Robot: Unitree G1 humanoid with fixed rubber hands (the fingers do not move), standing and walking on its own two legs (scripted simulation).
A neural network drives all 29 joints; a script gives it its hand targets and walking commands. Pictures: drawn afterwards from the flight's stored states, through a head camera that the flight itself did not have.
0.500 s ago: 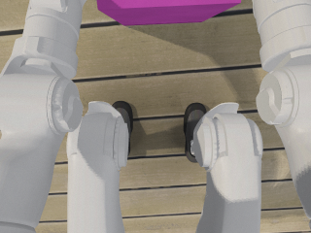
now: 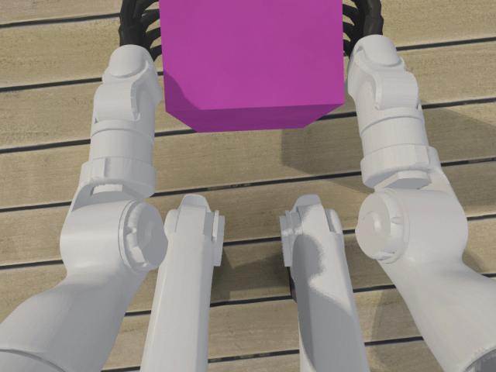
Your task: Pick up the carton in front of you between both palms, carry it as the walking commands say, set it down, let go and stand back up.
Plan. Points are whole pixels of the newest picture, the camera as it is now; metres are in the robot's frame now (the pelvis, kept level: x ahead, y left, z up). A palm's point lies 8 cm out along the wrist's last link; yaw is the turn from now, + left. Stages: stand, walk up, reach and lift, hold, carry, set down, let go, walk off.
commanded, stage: reach and lift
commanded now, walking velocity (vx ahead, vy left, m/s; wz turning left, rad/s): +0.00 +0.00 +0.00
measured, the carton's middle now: (249, 57) +0.54 +0.00 -0.15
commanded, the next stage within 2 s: none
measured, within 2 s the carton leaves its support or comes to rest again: neither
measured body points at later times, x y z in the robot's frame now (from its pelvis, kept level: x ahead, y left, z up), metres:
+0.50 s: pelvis +0.01 +0.00 +0.12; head +0.25 +0.00 +0.49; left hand +0.50 +0.15 +0.06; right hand +0.50 -0.15 +0.06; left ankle +0.11 +0.13 -0.38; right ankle +0.11 -0.13 -0.38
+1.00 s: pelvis +0.06 +0.00 +0.26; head +0.18 +0.00 +0.69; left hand +0.45 +0.15 +0.22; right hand +0.45 -0.15 +0.22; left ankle +0.11 +0.13 -0.38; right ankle +0.10 -0.13 -0.38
